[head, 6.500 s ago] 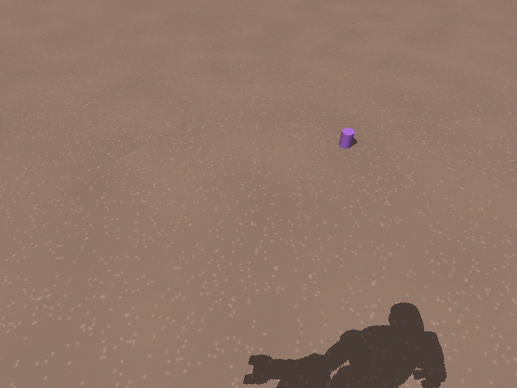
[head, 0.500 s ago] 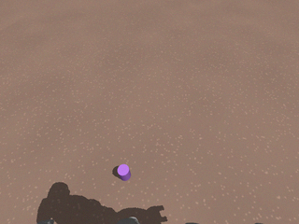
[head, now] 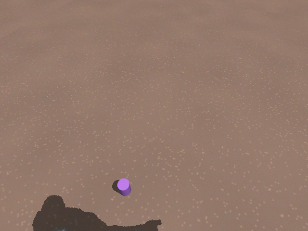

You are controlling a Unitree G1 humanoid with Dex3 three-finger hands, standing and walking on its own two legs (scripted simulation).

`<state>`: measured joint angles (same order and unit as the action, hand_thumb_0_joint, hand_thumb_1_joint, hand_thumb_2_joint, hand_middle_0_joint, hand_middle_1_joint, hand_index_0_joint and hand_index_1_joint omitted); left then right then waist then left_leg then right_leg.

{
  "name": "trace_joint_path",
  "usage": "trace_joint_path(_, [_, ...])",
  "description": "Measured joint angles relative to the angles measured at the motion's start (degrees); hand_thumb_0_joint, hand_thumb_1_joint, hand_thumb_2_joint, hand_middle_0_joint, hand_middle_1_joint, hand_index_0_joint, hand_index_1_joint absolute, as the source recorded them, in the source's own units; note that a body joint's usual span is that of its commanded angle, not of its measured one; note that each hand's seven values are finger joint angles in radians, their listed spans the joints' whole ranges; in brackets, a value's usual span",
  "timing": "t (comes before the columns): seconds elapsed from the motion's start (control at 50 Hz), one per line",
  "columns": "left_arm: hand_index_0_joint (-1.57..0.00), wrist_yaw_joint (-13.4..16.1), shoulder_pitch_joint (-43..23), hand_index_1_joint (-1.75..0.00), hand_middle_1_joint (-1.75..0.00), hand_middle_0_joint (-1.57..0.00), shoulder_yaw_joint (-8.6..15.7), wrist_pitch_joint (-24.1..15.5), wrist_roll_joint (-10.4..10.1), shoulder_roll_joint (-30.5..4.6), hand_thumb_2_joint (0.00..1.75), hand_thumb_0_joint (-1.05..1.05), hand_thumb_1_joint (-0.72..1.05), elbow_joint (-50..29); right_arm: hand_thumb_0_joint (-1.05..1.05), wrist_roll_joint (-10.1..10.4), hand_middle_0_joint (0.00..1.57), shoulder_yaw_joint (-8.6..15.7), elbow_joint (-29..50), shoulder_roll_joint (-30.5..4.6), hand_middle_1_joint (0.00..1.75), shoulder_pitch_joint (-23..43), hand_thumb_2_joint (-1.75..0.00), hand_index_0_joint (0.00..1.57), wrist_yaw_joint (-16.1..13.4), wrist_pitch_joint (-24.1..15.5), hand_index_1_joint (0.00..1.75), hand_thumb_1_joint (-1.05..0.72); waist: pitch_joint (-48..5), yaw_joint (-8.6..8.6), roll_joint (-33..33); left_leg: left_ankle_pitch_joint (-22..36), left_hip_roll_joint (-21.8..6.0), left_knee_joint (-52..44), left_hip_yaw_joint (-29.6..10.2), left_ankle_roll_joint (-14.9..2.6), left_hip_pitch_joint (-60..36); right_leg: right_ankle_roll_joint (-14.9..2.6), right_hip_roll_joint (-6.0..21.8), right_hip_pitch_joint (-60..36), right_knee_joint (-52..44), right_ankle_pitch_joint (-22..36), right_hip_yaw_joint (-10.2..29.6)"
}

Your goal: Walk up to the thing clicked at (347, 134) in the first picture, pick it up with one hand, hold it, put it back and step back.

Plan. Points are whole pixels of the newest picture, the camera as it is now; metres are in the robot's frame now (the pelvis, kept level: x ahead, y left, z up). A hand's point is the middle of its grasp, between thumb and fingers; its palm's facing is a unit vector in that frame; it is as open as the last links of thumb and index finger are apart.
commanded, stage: walk up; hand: left
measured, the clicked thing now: (124, 187) +0.48 +0.22 -0.72
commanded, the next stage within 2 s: none
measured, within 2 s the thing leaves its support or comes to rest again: neither
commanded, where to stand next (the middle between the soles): +0.10 +0.00 m, yaw -1 degrees
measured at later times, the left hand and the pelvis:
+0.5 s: hand out of the picture +0.09 +0.27 -0.15, palm faces +0.01 -0.94 -0.34, open 7.4 cm; pelvis +0.01 +0.01 +0.01, yaw +1 degrees
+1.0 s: hand out of the picture +0.08 +0.26 -0.15, palm faces +0.05 -0.93 -0.36, open 7.4 cm; pelvis +0.01 +0.00 +0.00, yaw +2 degrees
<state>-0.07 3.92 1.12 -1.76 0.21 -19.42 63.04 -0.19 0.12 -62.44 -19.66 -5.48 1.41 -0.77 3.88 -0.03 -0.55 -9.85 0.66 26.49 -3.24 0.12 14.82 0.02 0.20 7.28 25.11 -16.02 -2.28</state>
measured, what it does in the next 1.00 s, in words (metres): stands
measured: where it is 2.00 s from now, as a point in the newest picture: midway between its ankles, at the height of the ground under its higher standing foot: outside the picture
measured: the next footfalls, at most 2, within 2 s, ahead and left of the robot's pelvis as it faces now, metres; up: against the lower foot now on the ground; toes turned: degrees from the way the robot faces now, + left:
left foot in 1.34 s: -0.02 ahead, +0.18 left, +0.00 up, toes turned +1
right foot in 1.74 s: +0.04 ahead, -0.16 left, +0.00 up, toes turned +3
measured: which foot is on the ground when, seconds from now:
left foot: down 0.00-1.00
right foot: down 0.00-1.00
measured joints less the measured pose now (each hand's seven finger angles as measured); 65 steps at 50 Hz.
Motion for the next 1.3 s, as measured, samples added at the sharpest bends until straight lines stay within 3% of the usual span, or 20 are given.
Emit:
trace_joint_path(0.26, [-0.21, 0.0, -2.8, -0.30, -0.30, -0.21, 0.1, 0.6, 0.0, -0.9, 0.90, 0.01, 0.90, 1.0, 0.01, 0.2, 0.20, 0.4, -0.8, -0.4, 0.30, 2.4, -0.90, 0.21, -0.6, 0.0, 0.30, -0.90, -0.1, -0.25, 0.0, 1.3, 0.6, -3.3, 0.1, -0.60, -2.1, 0.78, 0.6, -2.8, -4.6, 1.9, 0.0])
trace_joint_path(0.86, [-0.21, -0.1, 1.9, -0.30, -0.30, -0.21, 0.5, 1.1, 0.5, -0.4, 0.90, 0.01, 0.90, 3.3, 0.01, 0.1, 0.21, 0.2, -1.7, 0.3, 0.30, 1.4, -0.90, 0.21, -0.6, 0.5, 0.30, -0.90, -0.7, 0.58, -0.2, 1.9, 1.1, -5.0, -1.2, -0.42, -3.1, 0.67, 1.0, -4.2, -6.4, 2.0, -1.4])
trace_joint_path(0.96, [-0.21, 0.0, 1.5, -0.30, -0.30, -0.21, 0.7, 1.1, 0.4, -0.4, 0.90, 0.01, 0.90, 2.6, 0.01, 0.0, 0.21, 0.5, -1.3, -0.1, 0.30, 1.7, -0.90, 0.21, -0.5, 0.8, 0.30, -0.90, -0.6, 0.63, -0.4, 1.5, 1.0, -4.4, -1.4, -0.21, -2.8, 0.45, 0.9, -3.9, -5.4, 1.5, -1.6])
trace_joint_path(1.1, [-0.21, 1.3, -1.5, -0.30, -0.30, -0.21, 1.7, 2.3, -0.6, -1.3, 0.90, 0.01, 0.90, -2.3, 0.01, 0.1, 0.21, 2.5, 3.4, -2.4, 0.30, 4.4, -0.90, 0.21, -0.1, 3.3, 0.30, -0.90, 4.9, 0.29, -1.3, 0.8, 1.4, 1.6, -1.7, -0.36, 2.2, 0.01, 1.1, 2.2, 3.2, -0.9, -1.8])
trace_joint_path(1.14, [-0.21, 1.4, -2.0, -0.30, -0.30, -0.21, 1.9, 2.8, -0.4, -1.6, 0.90, 0.01, 0.90, -3.7, 0.01, 0.0, 0.21, 3.0, 4.8, -3.1, 0.30, 4.3, -0.90, 0.21, 0.0, 4.2, 0.30, -0.90, 5.9, 0.09, -1.8, -0.1, 1.4, 5.7, -1.7, -0.83, 4.4, -0.18, 1.2, 3.6, 6.0, -1.9, -2.2])
trace_joint_path(1.24, [-0.21, 1.8, -1.3, -0.30, -0.30, -0.21, 2.6, 3.3, 1.3, -2.2, 0.90, 0.01, 0.90, -7.0, 0.01, -0.8, 0.20, 4.0, 7.9, -3.5, 0.30, 1.4, -0.90, 0.20, 0.7, 5.9, 0.30, -0.90, 6.0, 0.12, 0.6, -17.0, 3.5, 27.5, -1.0, -0.73, 9.1, 0.07, 4.1, 6.9, 10.8, -3.3, -1.2])
trace_joint_path(1.3, [-0.21, 1.9, -1.1, -0.30, -0.30, -0.21, 2.7, 3.3, 2.1, -2.9, 0.90, 0.01, 0.90, -8.7, 0.01, -0.4, 0.20, 4.3, 9.0, -3.6, 0.30, -1.0, -0.90, 0.20, 0.8, 4.8, 0.30, -0.90, 5.8, -0.43, 2.1, -17.6, 1.7, 25.0, -0.4, -1.08, 6.4, 1.24, 6.1, 9.4, 12.6, -3.5, -0.7])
